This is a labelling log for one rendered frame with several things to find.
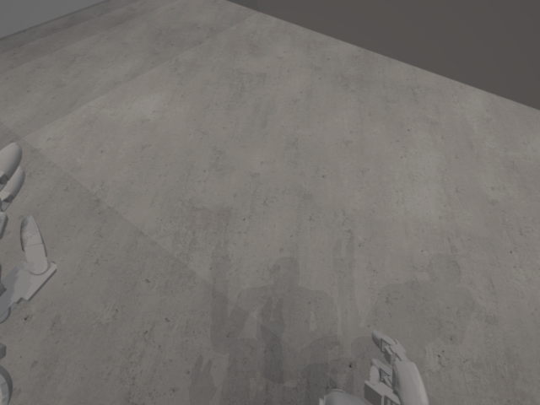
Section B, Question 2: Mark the robot left hand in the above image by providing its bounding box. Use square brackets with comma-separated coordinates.
[0, 143, 57, 324]

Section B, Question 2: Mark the robot right hand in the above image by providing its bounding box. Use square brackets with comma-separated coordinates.
[364, 330, 429, 405]

